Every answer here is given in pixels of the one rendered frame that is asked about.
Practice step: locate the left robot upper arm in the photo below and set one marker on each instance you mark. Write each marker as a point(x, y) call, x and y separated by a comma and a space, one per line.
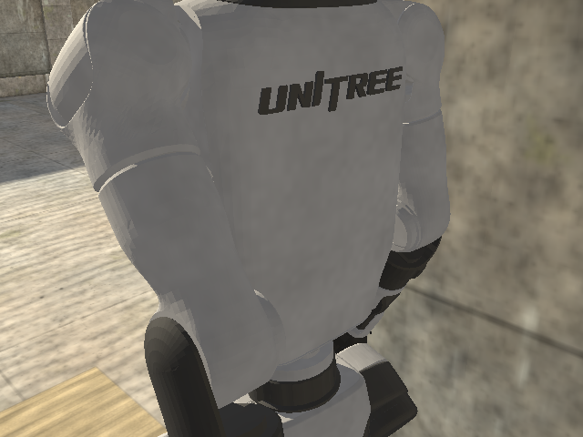
point(114, 92)

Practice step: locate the robot left forearm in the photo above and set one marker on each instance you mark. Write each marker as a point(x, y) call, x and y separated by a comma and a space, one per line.
point(184, 394)

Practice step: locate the right robot upper arm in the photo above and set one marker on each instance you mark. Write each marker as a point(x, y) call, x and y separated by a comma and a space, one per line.
point(423, 206)

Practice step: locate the right robot thigh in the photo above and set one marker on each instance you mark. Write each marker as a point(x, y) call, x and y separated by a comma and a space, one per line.
point(391, 406)

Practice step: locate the robot right forearm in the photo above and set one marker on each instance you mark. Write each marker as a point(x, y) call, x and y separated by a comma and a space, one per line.
point(399, 268)

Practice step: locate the right robot hand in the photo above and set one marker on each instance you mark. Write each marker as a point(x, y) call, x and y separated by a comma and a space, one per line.
point(347, 340)

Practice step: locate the humanoid robot torso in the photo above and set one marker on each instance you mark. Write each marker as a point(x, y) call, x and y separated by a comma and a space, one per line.
point(298, 114)

